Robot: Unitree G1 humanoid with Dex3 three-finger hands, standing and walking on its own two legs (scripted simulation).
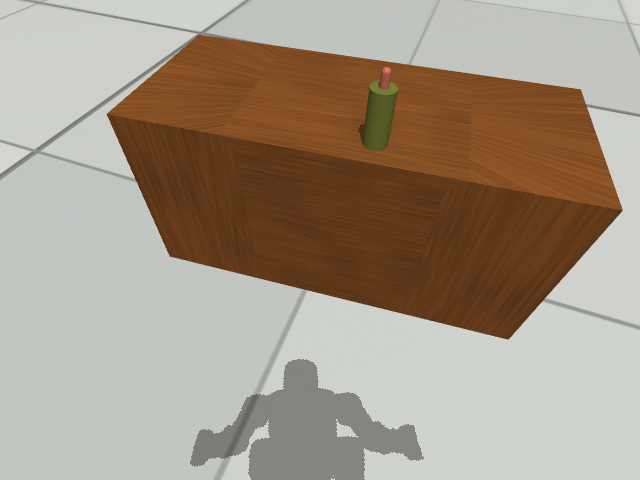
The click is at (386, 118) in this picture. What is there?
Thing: necked bottle
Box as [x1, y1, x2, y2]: [362, 67, 397, 150]
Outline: 388,67 384,67 382,69 380,80 372,82 369,87 362,143 365,147 371,150 381,150 385,148 387,145 397,93 397,86 389,81 390,69
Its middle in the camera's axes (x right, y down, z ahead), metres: +0.15 -0.31 +0.93
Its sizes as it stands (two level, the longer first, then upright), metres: 0.067 0.067 0.203
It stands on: a support 0.65 m high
